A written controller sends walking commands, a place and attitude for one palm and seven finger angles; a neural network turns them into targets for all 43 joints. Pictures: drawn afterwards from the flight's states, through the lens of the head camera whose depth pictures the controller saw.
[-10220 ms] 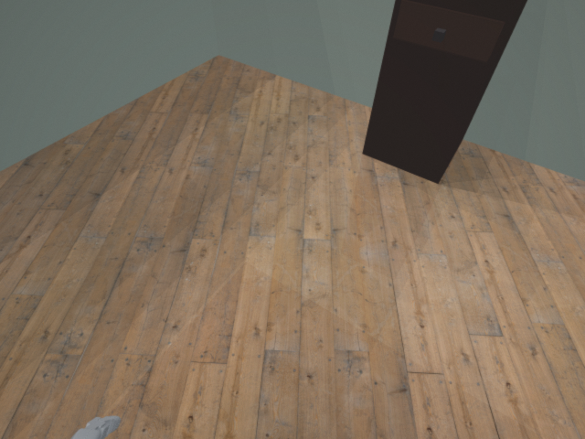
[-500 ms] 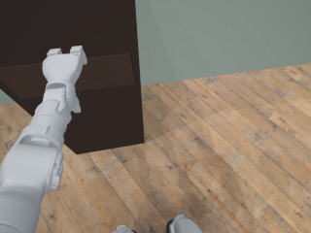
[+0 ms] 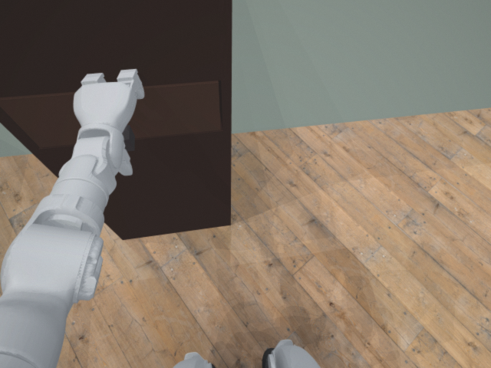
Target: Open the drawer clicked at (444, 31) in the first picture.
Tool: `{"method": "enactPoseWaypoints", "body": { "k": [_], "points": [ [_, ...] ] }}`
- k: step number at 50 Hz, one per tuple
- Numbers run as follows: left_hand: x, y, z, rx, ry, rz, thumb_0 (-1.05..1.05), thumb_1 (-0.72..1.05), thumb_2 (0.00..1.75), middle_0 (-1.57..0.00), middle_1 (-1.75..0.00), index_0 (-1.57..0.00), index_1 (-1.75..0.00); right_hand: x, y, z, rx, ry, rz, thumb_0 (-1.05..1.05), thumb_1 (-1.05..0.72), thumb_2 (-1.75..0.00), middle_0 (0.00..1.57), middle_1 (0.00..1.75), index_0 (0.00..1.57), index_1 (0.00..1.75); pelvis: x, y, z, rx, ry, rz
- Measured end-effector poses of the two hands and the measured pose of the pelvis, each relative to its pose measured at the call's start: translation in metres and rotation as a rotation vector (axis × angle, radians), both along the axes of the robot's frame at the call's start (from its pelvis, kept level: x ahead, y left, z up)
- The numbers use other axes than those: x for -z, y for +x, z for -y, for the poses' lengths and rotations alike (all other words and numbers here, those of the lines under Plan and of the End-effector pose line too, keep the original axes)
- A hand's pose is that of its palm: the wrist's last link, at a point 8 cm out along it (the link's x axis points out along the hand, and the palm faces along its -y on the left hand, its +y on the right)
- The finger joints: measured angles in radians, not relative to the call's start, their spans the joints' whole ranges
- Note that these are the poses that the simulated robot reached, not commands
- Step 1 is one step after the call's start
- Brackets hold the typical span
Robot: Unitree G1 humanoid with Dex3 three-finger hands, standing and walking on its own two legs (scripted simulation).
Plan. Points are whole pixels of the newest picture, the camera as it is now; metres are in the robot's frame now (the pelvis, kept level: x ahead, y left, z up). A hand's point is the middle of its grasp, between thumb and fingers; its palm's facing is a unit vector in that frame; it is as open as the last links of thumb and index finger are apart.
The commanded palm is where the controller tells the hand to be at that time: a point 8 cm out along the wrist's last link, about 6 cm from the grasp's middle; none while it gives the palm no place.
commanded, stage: move the hooked fingers above the handle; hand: left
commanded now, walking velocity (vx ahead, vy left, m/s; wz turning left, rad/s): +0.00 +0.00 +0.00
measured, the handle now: (123, 131) +0.56 +0.19 -0.03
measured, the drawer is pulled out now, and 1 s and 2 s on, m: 0.00 0.00 0.00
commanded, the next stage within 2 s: lower the fingers behind the handle in 0.82 s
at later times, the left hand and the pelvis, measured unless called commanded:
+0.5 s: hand (112, 134) +0.51 +0.19 +0.03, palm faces -0.05 -0.03 -1.00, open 13.8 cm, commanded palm +0.50 +0.19 +0.09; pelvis +0.00 -0.01 +0.00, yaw +0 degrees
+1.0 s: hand (110, 133) +0.51 +0.19 +0.03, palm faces -0.06 -0.03 -1.00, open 13.8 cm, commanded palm +0.50 +0.19 +0.08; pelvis +0.01 +0.00 +0.01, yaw -1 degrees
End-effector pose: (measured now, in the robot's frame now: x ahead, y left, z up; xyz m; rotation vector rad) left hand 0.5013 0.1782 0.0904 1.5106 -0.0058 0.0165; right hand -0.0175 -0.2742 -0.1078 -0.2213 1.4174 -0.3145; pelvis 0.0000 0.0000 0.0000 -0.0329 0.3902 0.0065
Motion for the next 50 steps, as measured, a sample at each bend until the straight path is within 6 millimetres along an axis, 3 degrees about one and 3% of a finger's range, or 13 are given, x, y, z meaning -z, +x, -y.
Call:
{"method": "enactPoseWaypoints", "body": {
  "k": [14, 26, 37, 44, 50],
  "points": [
    [-0.002, -0.003, -0.003, -0.093, 0.054, -0.114, 0.0, -0.48, 0.3, -0.33, -1.21, -0.33, -1.23, 0.004, 0.002, -0.012, 0.045, 0.051, 0.032, 0.0, -0.91, -0.9, 0.2, 0.3, 0.21, 0.3, -0.007, -0.001, 0.003, 0.027, 0.012, 0.03],
    [0.005, -0.009, -0.013, -0.012, 0.027, -0.052, 0.0, -0.48, 0.3, -0.32, -1.2, -0.32, -1.2, 0.001, -0.008, 0.003, 0.016, 0.01, -0.033, 0.0, -0.91, -0.9, 0.2, 0.3, 0.21, 0.3, -0.003, 0.002, 0.007, 0.005, 0.007, 0.013],
    [-0.001, -0.001, -0.012, -0.088, 0.035, -0.077, 0.0, -0.48, 0.3, -0.33, -1.21, -0.34, -1.23, -0.001, 0.004, 0.004, 0.027, 0.018, -0.011, 0.0, -0.91, -0.9, 0.2, 0.3, 0.21, 0.3, -0.007, 0.008, 0.006, 0.009, 0.005, 0.018],
    [0.003, -0.005, -0.007, -0.039, 0.015, -0.115, 0.0, -0.48, 0.3, -0.32, -1.2, -0.33, -1.21, -0.002, 0.012, -0.002, 0.03, 0.025, 0.021, 0.0, -0.91, -0.9, 0.2, 0.3, 0.21, 0.3, -0.01, 0.01, 0.005, 0.018, 0.007, 0.035],
    [0.006, -0.008, -0.015, -0.025, 0.031, -0.071, 0.0, -0.48, 0.3, -0.32, -1.2, -0.32, -1.2, 0.002, 0.013, -0.005, 0.013, 0.031, 0.013, 0.0, -0.91, -0.9, 0.2, 0.3, 0.21, 0.3, -0.006, 0.009, 0.004, 0.014, 0.007, 0.023]
  ]
}}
